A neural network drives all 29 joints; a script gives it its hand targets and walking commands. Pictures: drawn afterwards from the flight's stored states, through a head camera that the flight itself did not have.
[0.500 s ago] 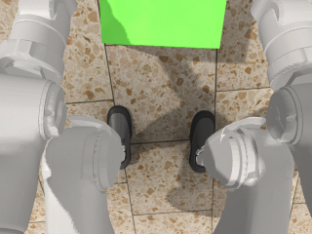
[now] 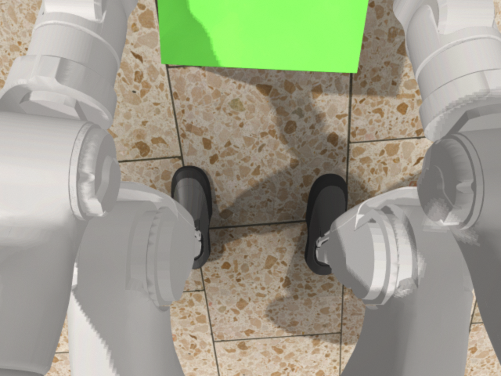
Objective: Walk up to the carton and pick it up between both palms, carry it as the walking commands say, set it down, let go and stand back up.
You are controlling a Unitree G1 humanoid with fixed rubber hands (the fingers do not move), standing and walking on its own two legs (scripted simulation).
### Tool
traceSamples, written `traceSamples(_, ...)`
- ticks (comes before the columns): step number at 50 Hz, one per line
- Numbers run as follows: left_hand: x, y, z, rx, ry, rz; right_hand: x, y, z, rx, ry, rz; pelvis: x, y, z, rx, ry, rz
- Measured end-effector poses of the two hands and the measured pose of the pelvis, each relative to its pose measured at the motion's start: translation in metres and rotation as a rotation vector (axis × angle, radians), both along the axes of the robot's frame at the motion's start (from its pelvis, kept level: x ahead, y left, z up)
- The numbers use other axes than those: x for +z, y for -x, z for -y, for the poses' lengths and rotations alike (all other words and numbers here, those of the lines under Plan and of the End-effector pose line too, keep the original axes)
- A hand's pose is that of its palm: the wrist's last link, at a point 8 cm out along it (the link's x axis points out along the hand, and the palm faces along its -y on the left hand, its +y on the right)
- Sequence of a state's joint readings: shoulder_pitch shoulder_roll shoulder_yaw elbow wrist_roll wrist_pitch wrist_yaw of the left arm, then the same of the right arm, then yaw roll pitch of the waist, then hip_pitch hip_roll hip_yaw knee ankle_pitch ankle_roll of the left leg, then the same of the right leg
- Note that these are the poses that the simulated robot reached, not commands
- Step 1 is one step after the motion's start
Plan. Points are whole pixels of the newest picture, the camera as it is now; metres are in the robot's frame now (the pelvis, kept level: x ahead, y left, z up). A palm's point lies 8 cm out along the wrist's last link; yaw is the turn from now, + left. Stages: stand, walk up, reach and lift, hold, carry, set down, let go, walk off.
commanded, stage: reach and lift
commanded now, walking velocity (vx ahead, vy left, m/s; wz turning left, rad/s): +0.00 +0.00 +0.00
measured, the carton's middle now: out of the picture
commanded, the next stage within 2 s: none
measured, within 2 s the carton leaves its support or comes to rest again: leaves its support in 0.58 s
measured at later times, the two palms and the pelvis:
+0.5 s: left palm out of the picture +0.56 +0.17 -0.19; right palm out of the picture +0.57 -0.14 -0.19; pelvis +0.01 +0.00 -0.01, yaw -1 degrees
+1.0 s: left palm out of the picture +0.56 +0.17 -0.13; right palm out of the picture +0.56 -0.13 -0.13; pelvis +0.00 +0.00 +0.01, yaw +0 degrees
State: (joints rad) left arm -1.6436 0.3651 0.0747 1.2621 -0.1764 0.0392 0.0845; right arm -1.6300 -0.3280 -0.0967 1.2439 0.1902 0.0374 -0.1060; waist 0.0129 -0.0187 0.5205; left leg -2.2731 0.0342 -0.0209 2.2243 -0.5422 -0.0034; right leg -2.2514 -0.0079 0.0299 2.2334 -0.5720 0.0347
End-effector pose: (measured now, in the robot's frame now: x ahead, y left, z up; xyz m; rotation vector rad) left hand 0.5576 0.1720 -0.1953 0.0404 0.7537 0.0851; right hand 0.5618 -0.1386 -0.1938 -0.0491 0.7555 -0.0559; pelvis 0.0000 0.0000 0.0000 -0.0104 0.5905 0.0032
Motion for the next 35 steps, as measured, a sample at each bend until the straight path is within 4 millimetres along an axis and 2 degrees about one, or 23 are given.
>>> traceSamples(10, 0.002, -0.005, -0.002, -0.039, 0.013, -0.035, 0.001, -0.005, 0.003, 0.041, -0.024, -0.024, -0.012, -0.005, 0.002, -0.006, -0.002, 0.006)
traceSamples(26, 0.004, -0.004, -0.002, -0.046, 0.008, -0.053, 0.003, -0.004, 0.002, 0.028, -0.012, -0.041, -0.011, -0.011, 0.001, -0.009, 0.001, -0.022)
traceSamples(35, 0.021, 0.002, 0.000, -0.013, -0.004, -0.032, 0.021, 0.001, -0.001, -0.002, 0.000, -0.022, -0.006, -0.007, 0.003, 0.002, 0.002, -0.026)
